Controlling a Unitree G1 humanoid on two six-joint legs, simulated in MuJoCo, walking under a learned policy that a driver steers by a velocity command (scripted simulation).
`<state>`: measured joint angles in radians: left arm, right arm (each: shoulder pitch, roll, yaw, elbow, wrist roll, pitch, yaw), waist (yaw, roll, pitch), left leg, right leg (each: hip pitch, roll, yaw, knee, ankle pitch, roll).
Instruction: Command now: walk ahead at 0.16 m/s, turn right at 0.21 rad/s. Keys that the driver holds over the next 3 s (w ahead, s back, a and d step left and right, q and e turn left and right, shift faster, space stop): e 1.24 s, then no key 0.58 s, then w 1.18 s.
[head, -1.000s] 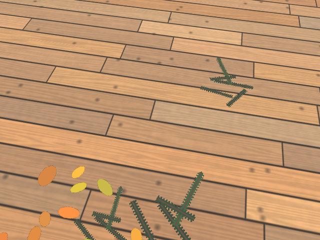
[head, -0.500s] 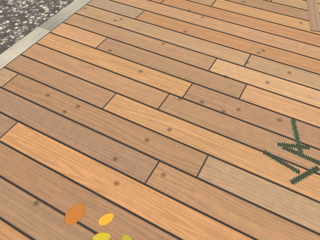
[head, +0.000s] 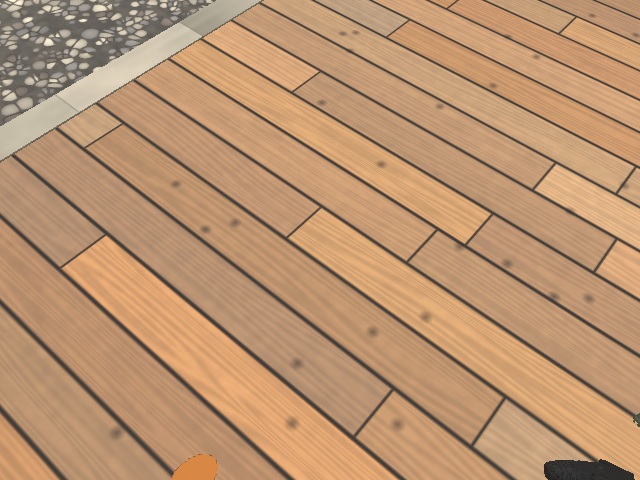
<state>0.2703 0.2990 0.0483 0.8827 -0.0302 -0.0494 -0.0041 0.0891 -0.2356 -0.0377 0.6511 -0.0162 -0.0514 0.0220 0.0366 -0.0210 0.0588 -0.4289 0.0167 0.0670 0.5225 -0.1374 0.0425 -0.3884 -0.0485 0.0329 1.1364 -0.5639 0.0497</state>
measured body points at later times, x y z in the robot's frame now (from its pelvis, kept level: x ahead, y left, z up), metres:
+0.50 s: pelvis +0.05 -0.05 +0.01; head +0.09 -0.09 +0.45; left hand +0.25 +0.20 -0.08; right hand +0.14 -0.36 -0.11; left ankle +0.07 +0.10 -0.65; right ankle +0.05 -0.14 -0.73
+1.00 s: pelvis +0.08 -0.01 +0.01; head +0.12 -0.01 +0.46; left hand +0.37 +0.15 -0.09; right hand +0.04 -0.33 -0.08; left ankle +0.14 +0.08 -0.73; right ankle -0.01 -0.12 -0.65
